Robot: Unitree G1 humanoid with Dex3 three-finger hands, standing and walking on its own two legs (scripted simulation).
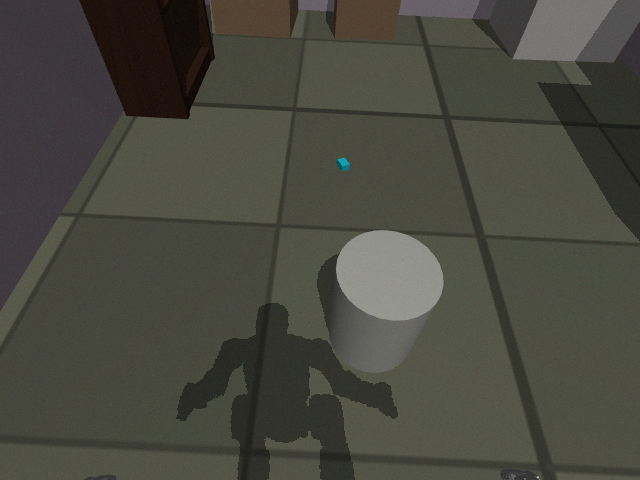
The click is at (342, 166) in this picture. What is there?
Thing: small box
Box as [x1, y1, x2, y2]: [337, 157, 349, 170]
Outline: 344,157 337,159 337,165 341,170 348,169 349,166 348,162
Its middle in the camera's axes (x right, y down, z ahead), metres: +0.12 -0.33 +1.86
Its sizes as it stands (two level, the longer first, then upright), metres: 0.054 0.040 0.032
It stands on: the floor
